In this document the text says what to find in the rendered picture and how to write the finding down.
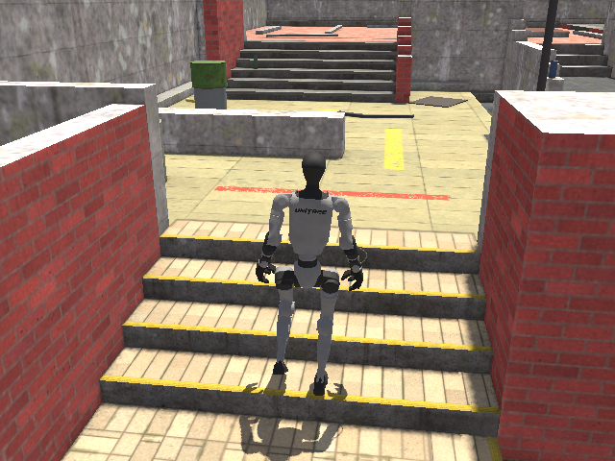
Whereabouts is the left robot hand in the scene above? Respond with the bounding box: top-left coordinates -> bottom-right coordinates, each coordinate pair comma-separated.
256,263 -> 276,283

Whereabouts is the humanoid robot head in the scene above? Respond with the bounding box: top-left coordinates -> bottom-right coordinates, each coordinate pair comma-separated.
295,153 -> 329,200

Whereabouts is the robot right upper arm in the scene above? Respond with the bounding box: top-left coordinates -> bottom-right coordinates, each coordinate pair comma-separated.
332,195 -> 354,250

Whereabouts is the right robot forearm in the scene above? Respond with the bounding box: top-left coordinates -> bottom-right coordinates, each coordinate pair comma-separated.
344,235 -> 362,273

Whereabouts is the robot left upper arm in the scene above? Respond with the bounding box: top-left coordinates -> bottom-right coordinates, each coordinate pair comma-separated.
266,193 -> 292,247

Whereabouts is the right robot hand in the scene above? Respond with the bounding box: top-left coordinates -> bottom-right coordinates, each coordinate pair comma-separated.
341,269 -> 363,291

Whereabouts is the robot right thigh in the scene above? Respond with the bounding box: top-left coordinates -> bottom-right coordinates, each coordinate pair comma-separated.
316,269 -> 340,336

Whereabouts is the left robot forearm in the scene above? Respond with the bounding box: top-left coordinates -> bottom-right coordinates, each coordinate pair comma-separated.
258,232 -> 277,268

